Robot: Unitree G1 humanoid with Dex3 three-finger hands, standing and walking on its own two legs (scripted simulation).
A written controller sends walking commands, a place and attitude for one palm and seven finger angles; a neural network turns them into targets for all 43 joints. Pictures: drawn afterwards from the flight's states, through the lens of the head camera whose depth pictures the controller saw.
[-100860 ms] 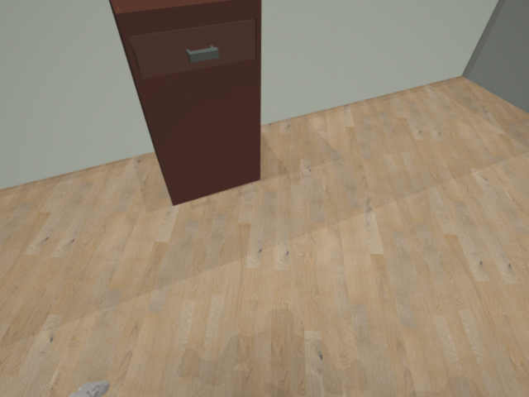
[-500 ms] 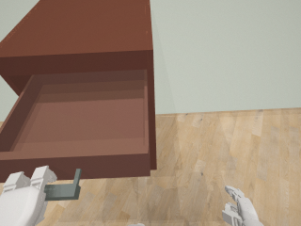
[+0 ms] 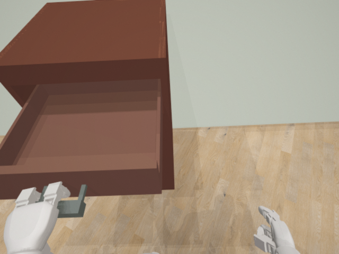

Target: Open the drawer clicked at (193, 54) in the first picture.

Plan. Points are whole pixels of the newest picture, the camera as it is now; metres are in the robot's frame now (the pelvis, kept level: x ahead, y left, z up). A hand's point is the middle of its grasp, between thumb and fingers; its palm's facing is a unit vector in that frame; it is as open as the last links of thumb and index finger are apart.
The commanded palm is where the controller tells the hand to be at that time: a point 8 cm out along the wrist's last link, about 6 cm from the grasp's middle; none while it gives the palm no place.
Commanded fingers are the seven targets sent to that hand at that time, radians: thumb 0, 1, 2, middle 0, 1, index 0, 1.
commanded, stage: lift the hand off the handle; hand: left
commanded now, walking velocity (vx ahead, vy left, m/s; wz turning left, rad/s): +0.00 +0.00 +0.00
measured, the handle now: (61, 199) +0.21 +0.28 +0.02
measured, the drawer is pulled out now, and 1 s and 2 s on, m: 0.29 0.29 0.29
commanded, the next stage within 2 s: draw the hand back to the body in 1.48 s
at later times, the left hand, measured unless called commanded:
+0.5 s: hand (39, 217) +0.17 +0.30 +0.04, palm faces +0.03 -0.02 -1.00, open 13.2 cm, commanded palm +0.15 +0.30 +0.11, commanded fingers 0.00 -0.50 0.30 -0.30 -1.20 -0.30 -1.20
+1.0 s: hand (16, 193) +0.18 +0.30 +0.12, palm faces +0.14 -0.04 -0.99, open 13.4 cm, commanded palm +0.15 +0.30 +0.18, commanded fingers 0.00 -0.50 0.30 -0.30 -1.20 -0.30 -1.20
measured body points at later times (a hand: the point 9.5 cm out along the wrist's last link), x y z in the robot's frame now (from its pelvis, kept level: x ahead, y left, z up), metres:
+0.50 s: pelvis +0.01 +0.00 +0.01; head +0.03 -0.03 +0.46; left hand +0.16 +0.30 +0.10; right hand +0.23 -0.22 -0.09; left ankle +0.00 +0.11 -0.70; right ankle +0.01 -0.07 -0.70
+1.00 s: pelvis +0.01 +0.02 +0.03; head +0.01 -0.01 +0.48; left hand +0.17 +0.30 +0.18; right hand +0.24 -0.18 -0.06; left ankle +0.00 +0.11 -0.70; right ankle +0.01 -0.07 -0.70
